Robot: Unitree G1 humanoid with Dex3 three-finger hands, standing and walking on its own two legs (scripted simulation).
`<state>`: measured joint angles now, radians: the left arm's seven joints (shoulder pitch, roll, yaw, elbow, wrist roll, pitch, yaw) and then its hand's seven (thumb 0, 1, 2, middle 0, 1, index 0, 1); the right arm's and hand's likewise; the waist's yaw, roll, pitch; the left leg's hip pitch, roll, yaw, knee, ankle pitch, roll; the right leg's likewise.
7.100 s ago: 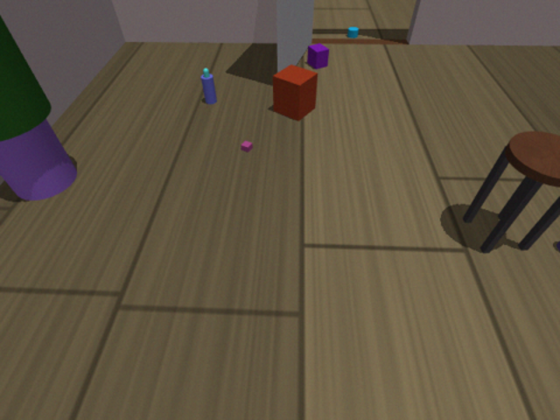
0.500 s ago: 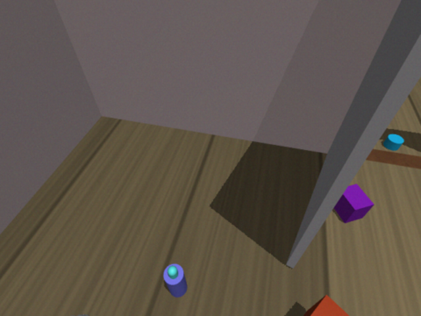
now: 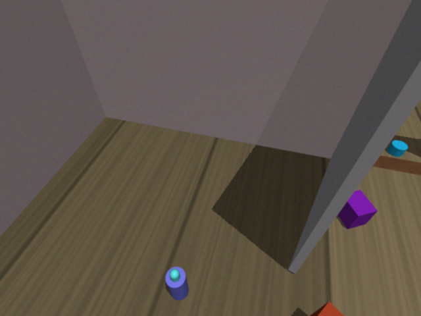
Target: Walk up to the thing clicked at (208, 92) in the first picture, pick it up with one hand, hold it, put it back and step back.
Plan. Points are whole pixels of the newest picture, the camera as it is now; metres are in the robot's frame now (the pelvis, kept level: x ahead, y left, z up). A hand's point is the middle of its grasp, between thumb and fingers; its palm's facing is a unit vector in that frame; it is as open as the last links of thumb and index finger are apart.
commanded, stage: walk up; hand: left
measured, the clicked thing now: (177, 282) +0.39 +0.18 -0.66
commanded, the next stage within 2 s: stand in 0.14 s
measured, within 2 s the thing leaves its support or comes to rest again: neither
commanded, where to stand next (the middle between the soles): +0.04 -0.02 m, yaw -3 degrees
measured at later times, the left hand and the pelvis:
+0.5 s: hand out of the picture +0.08 +0.25 -0.15, palm faces -0.01 -0.94 -0.35, open 7.4 cm; pelvis -0.01 +0.00 +0.00, yaw -1 degrees
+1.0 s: hand out of the picture +0.06 +0.25 -0.15, palm faces -0.02 -0.94 -0.34, open 7.4 cm; pelvis -0.01 +0.00 +0.00, yaw -1 degrees
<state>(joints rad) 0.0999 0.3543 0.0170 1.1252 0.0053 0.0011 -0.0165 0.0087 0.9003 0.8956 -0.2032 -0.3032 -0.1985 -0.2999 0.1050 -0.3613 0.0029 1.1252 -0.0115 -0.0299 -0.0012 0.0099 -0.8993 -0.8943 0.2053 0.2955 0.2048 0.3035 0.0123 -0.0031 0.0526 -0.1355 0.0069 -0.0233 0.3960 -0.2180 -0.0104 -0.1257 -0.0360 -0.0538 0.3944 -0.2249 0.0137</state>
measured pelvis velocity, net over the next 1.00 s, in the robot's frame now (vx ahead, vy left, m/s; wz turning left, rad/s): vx -0.01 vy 0.00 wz -0.01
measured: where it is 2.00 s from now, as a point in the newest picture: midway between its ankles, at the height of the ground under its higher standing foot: outside the picture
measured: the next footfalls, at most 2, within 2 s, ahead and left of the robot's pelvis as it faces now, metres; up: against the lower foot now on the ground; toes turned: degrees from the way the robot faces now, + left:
none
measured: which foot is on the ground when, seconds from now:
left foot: down 0.00-1.00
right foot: down 0.00-1.00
